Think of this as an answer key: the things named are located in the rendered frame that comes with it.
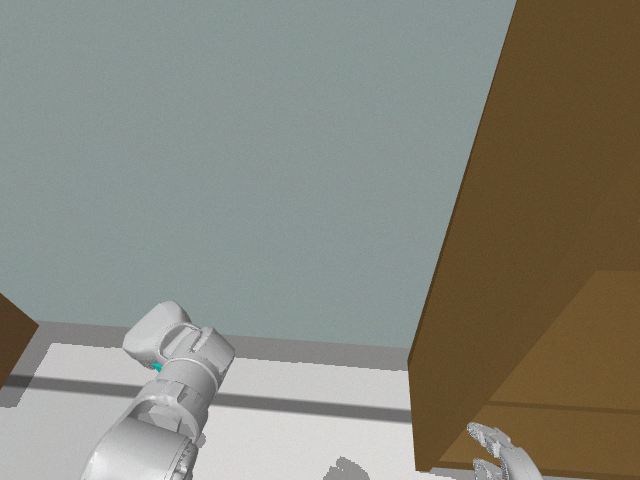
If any bookshelf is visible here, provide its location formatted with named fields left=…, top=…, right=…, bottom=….
left=407, top=0, right=640, bottom=480

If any right robot hand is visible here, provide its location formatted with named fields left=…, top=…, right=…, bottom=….
left=467, top=422, right=544, bottom=480

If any left robot arm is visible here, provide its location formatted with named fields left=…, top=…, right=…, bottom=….
left=79, top=322, right=235, bottom=480

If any left robot hand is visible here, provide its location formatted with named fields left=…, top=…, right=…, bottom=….
left=122, top=300, right=192, bottom=370

